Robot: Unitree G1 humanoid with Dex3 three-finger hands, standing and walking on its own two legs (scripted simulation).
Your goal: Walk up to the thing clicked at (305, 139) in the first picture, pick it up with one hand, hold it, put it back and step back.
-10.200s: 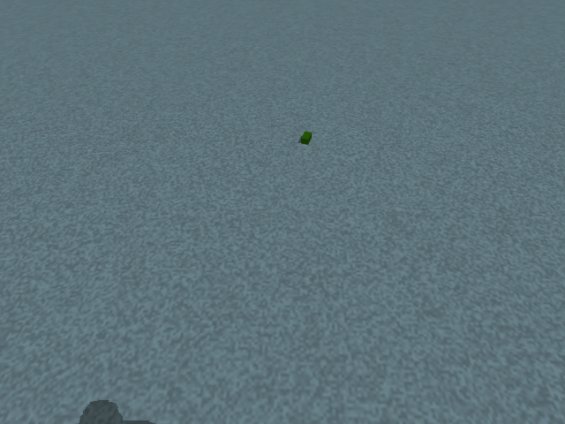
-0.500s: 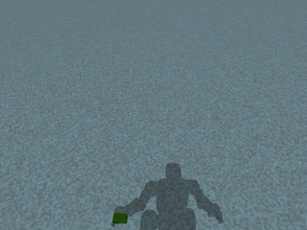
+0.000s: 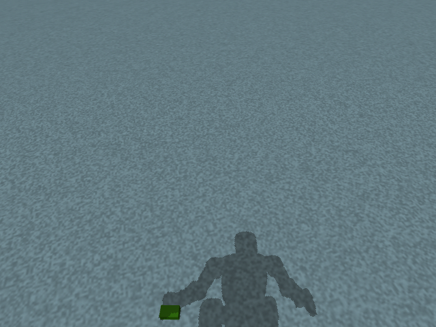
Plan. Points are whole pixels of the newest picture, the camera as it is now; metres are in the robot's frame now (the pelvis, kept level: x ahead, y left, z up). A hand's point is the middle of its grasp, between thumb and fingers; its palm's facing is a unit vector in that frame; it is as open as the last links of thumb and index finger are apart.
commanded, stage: stand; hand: left
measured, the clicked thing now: (170, 312) +0.39 +0.23 -0.76
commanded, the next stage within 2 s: none
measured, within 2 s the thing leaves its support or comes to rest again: neither
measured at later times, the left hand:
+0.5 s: hand out of the picture +0.07 +0.25 -0.16, palm faces -0.02 -0.94 -0.34, open 7.4 cm
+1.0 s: hand out of the picture +0.07 +0.26 -0.16, palm faces -0.02 -0.94 -0.35, open 7.4 cm
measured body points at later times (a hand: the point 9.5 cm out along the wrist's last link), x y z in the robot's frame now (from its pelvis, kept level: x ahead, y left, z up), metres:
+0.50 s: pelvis +0.00 +0.00 +0.00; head +0.00 +0.00 +0.45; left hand +0.07 +0.30 -0.13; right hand +0.07 -0.30 -0.14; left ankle -0.02 +0.13 -0.75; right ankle +0.01 -0.11 -0.75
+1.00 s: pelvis +0.00 +0.00 +0.00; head +0.01 +0.00 +0.45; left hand +0.08 +0.31 -0.13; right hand +0.07 -0.30 -0.14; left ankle -0.02 +0.13 -0.75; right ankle +0.01 -0.11 -0.75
